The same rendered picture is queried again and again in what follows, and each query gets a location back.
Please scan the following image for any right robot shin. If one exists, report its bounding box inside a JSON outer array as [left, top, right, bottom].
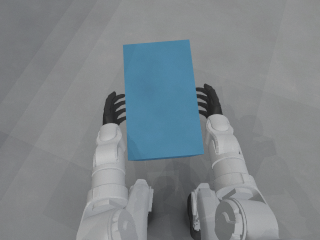
[[192, 183, 215, 230]]

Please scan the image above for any right robot upper arm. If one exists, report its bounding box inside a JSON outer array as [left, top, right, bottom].
[[214, 197, 304, 240]]

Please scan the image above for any left robot hand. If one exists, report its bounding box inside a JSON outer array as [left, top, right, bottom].
[[102, 91, 126, 126]]

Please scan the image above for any right robot hand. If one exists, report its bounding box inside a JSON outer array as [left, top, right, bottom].
[[196, 83, 223, 119]]

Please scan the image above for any left robot forearm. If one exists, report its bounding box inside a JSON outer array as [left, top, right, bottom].
[[76, 123, 129, 240]]

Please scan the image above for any carton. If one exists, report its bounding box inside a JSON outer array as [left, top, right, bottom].
[[123, 39, 204, 161]]

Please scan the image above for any left robot upper arm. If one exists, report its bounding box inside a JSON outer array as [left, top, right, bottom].
[[76, 207, 138, 240]]

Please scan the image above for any right robot forearm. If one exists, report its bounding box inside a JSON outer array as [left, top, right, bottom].
[[204, 114, 270, 208]]

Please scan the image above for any robot left thigh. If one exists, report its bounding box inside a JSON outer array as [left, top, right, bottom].
[[124, 184, 154, 240]]

